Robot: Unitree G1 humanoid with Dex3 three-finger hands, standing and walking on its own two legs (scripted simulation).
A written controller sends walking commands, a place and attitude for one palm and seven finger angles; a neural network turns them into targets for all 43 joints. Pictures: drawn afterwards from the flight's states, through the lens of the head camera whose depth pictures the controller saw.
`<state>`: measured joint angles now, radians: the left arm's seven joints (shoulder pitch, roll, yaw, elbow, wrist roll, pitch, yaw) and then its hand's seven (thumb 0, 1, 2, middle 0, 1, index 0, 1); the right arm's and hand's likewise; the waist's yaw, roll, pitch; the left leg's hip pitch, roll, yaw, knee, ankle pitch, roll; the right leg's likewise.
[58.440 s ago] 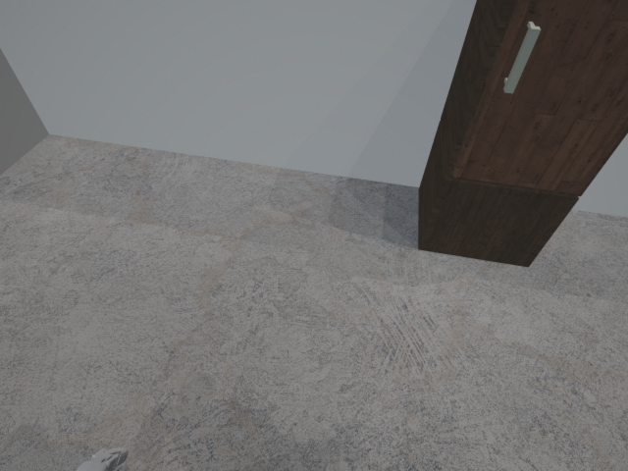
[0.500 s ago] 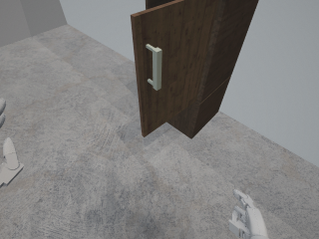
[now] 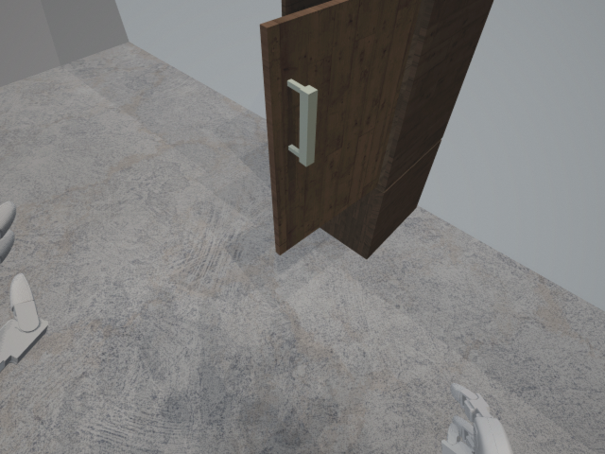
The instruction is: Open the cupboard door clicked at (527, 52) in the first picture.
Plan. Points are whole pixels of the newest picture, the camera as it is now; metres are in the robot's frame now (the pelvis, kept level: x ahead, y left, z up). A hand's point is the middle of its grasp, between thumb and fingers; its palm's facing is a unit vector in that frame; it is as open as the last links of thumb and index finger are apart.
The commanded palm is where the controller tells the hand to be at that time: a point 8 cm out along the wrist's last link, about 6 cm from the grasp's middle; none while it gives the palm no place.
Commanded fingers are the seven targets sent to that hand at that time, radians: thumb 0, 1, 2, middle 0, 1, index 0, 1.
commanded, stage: let the arm hang, fingers relaxed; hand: left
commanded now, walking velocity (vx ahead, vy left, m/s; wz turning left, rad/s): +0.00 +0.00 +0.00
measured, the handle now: (300, 124) +0.66 +0.05 +0.07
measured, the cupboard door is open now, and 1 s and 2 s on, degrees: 84 84 84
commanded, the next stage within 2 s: look to check the result in 1.20 s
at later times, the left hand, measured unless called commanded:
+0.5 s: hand out of the picture +0.02 +0.16 -0.18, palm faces +0.03 -0.98 -0.20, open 7.0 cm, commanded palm none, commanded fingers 0.00 0.90 0.90 -0.20 -0.30 -0.20 -0.30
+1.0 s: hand out of the picture +0.02 +0.17 -0.17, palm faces +0.04 -0.97 -0.22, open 7.4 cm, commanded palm none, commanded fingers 0.00 0.90 0.90 -0.20 -0.30 -0.20 -0.30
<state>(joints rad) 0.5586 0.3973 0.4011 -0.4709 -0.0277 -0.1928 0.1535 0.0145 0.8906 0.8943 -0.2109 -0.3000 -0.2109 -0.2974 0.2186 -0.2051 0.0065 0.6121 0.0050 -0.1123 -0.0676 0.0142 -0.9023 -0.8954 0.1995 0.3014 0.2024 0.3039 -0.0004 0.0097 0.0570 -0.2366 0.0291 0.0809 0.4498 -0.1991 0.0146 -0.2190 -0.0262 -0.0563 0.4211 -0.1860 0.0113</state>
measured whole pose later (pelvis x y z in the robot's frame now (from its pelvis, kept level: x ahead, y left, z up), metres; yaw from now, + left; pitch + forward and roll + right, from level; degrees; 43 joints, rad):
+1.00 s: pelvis -0.01 -0.01 +0.00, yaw +1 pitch -2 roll +0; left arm 0.21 0.17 0.02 1.12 0.01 0.00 0.02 0.00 0.91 0.89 -0.20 -0.30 -0.20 -0.29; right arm 0.28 -0.15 -0.01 1.12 -0.03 0.01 -0.01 0.00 -0.91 -0.90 0.20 0.30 0.20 0.30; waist -0.01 0.02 0.05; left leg -0.22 0.02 0.05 0.43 -0.17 0.00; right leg -0.21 -0.03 -0.08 0.44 -0.19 -0.01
